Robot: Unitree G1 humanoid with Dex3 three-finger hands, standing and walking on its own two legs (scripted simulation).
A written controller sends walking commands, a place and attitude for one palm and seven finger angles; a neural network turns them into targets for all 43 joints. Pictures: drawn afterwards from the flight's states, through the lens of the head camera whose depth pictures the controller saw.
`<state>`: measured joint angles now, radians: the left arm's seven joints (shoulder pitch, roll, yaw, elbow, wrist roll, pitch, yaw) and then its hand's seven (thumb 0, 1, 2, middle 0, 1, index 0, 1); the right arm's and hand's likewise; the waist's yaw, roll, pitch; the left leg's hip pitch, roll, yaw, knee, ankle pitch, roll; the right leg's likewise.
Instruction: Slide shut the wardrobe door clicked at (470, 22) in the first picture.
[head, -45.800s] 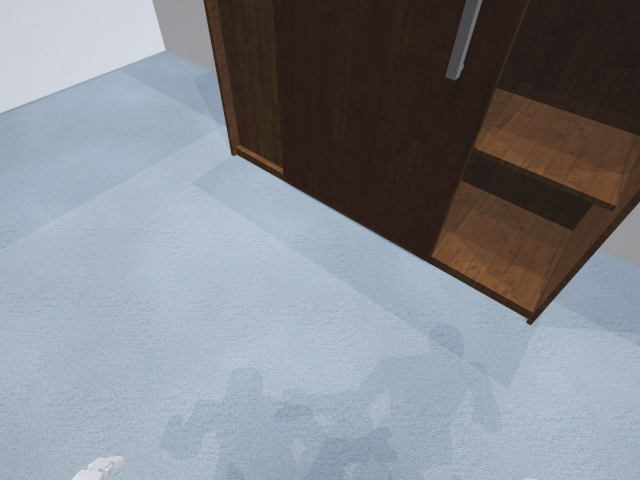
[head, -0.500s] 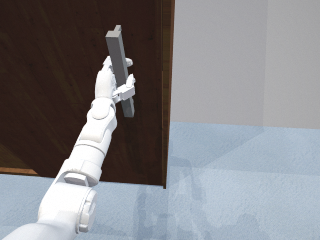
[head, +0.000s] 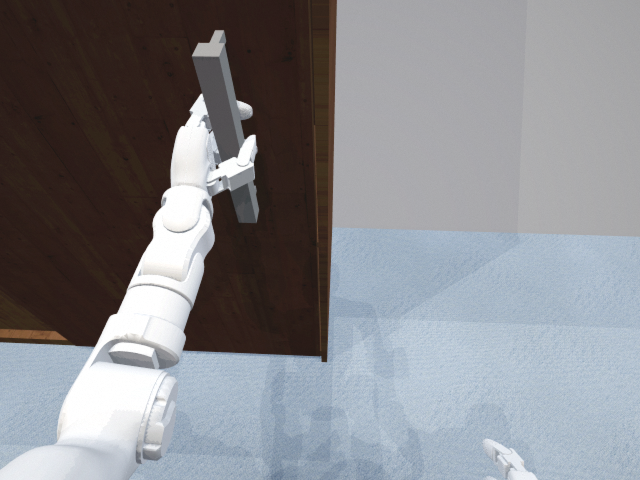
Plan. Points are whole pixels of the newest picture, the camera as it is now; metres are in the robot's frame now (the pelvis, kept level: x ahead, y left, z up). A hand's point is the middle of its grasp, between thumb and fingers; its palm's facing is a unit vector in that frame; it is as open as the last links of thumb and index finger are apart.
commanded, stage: step sideways, sliding the door along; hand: left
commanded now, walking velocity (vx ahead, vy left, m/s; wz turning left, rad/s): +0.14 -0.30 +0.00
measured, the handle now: (236, 139) +0.50 +0.14 +0.15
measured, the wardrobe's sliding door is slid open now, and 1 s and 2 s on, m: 0.00 0.00 0.00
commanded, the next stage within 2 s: none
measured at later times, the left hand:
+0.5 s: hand (254, 160) +0.45 +0.11 +0.15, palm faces +0.27 -0.96 -0.08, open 6.4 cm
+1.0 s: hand (260, 154) +0.47 +0.10 +0.15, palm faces +0.61 -0.79 -0.05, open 7.4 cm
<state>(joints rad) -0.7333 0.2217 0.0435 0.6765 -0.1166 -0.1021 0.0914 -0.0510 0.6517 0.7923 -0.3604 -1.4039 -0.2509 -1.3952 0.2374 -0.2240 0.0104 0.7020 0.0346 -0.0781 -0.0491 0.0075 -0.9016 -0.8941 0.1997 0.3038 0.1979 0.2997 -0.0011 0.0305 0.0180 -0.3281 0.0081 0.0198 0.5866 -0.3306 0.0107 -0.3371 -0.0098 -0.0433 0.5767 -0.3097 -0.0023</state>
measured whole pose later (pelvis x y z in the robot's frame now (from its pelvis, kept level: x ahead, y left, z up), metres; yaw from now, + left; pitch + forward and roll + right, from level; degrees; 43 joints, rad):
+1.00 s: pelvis +0.13 -0.19 +0.00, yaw +9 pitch -1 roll +1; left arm -0.43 0.20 0.23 0.06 -0.13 -0.04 0.23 -0.02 0.65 0.82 -0.38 -1.38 -0.04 -1.38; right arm 0.12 -0.24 -0.06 0.59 0.06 -0.18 0.00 0.01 -0.90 -0.89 0.20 0.30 0.19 0.30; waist 0.14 0.06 0.28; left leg -0.17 0.17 0.10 0.61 -0.36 -0.10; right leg -0.26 0.00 -0.08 0.64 -0.37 -0.03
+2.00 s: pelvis +0.44 -0.05 +0.01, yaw +24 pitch -1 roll +0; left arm 0.98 0.10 -0.18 -0.66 0.01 -0.26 0.16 -0.05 0.56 0.78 -0.42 -1.40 -0.40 -1.39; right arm 0.24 -0.25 0.04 0.54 0.02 -0.18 0.02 0.01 -0.90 -0.89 0.20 0.30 0.20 0.30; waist 0.16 0.04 -0.10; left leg -0.24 0.11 0.07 1.09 -0.43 -0.05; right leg -0.36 0.06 0.08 0.66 -0.08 -0.11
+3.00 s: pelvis +0.25 -0.12 -0.01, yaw -2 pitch -5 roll +0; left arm 0.38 -0.04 0.17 -0.52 -0.01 -0.10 0.34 0.01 0.74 0.80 -0.09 -1.37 -0.01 -1.07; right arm 0.26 -0.20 -0.03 0.60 0.02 -0.24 0.02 0.01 -0.90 -0.89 0.20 0.30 0.19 0.30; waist 0.10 0.01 0.09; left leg -0.31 0.08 0.05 0.67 -0.26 -0.04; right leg -0.31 -0.05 0.01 0.77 -0.41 0.01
